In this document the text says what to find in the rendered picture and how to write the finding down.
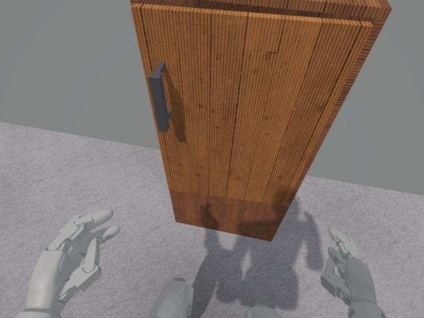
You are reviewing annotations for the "left robot hand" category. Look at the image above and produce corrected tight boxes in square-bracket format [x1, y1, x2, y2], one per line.
[26, 209, 121, 314]

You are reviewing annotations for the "left robot thigh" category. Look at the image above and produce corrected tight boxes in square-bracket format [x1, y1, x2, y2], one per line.
[147, 280, 194, 318]

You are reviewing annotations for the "robot right forearm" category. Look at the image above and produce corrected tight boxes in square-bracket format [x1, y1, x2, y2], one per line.
[348, 301, 386, 318]

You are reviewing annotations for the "cupboard door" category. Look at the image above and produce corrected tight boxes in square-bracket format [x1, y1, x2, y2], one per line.
[131, 3, 373, 205]

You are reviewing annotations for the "right robot hand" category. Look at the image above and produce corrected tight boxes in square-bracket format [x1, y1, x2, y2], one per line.
[321, 227, 377, 306]

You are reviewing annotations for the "handle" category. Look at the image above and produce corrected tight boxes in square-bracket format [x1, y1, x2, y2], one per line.
[148, 62, 172, 132]

